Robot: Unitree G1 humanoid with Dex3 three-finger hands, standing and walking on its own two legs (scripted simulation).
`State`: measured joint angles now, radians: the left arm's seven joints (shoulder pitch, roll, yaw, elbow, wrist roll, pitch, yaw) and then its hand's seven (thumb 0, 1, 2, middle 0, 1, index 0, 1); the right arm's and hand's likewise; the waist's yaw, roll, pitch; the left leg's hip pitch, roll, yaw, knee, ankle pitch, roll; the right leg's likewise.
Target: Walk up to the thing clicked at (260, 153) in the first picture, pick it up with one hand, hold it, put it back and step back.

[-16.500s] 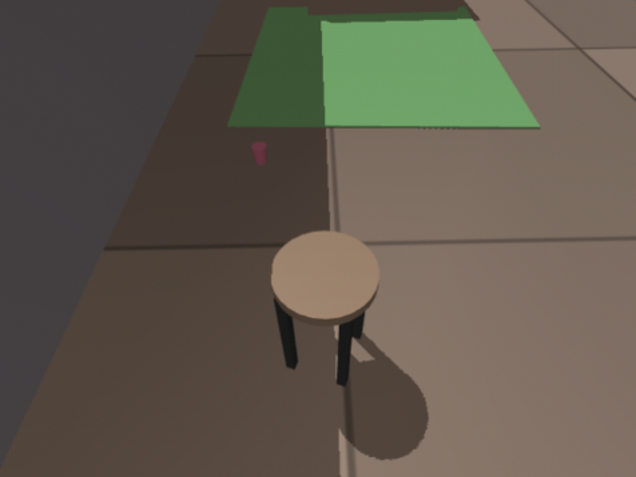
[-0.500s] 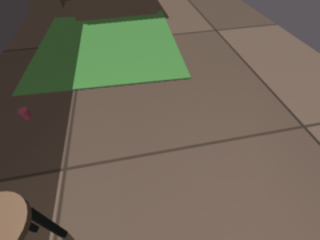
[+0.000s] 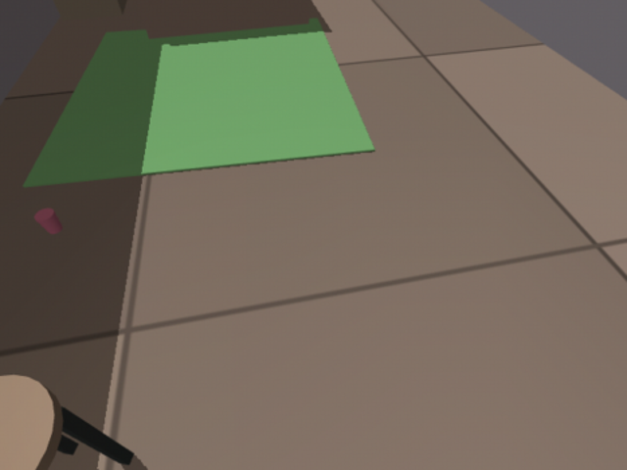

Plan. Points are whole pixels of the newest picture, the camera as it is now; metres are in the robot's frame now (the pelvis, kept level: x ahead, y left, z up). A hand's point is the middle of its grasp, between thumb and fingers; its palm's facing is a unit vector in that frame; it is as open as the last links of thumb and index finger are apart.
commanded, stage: stand
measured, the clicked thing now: (50, 222) +1.23 +1.20 -0.74
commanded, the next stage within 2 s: walk up in 0.08 s
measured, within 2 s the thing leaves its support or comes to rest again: neither
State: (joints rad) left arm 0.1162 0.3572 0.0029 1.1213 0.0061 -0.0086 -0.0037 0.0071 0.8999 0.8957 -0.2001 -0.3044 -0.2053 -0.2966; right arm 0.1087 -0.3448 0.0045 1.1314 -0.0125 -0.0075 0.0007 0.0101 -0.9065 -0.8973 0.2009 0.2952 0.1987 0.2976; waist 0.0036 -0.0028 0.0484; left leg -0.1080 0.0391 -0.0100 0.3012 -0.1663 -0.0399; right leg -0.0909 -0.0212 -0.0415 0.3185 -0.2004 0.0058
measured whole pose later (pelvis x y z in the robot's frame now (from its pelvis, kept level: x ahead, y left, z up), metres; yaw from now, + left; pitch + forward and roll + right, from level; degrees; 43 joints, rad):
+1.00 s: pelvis +0.33 +0.01 -0.01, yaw -1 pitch -3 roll -1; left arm 0.25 0.38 0.05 0.86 0.00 -0.08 -0.05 0.01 0.90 0.90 -0.20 -0.30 -0.21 -0.30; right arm 0.27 -0.42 -0.07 0.89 -0.01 -0.05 0.06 0.01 -0.91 -0.90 0.20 0.30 0.20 0.30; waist 0.01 0.06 0.07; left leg -0.46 0.08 -0.01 1.01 -0.30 0.02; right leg -0.20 -0.01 -0.08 0.49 -0.25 -0.03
